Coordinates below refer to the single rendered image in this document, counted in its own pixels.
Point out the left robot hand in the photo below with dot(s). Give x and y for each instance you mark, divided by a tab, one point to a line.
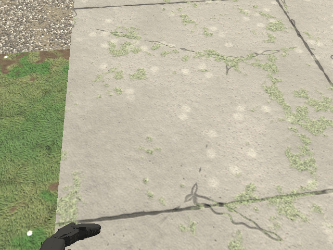
69	234

